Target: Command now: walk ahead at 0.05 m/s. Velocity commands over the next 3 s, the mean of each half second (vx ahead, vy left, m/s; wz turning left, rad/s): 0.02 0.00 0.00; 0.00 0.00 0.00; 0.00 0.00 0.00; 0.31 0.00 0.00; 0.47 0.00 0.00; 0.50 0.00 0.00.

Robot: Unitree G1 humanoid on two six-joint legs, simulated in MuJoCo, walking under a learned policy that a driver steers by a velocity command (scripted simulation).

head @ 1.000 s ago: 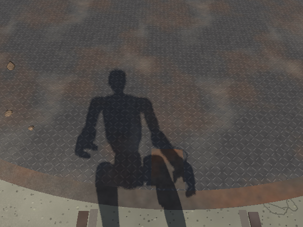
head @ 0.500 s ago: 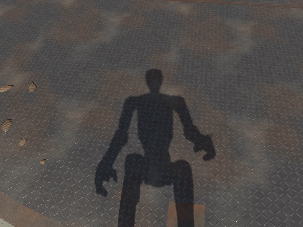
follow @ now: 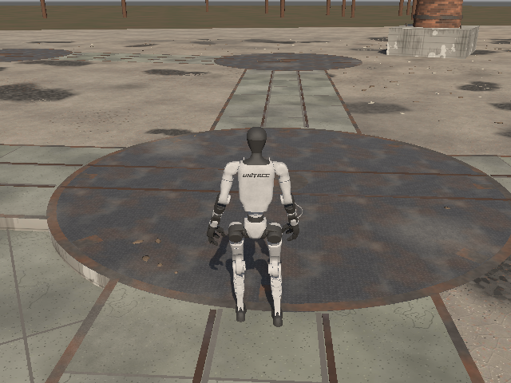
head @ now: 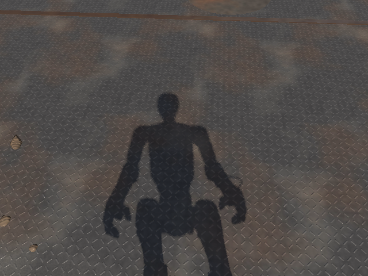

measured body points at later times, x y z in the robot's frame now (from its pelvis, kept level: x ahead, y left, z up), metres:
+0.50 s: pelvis +0.05 -0.02 +0.00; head +0.06 -0.02 +0.45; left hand +0.09 +0.24 -0.14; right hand +0.14 -0.27 -0.14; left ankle +0.07 +0.10 -0.73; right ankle +0.02 -0.14 -0.73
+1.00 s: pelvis +0.05 -0.01 +0.01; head +0.06 -0.01 +0.45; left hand +0.05 +0.23 -0.15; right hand +0.11 -0.26 -0.15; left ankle +0.07 +0.10 -0.73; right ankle +0.02 -0.14 -0.73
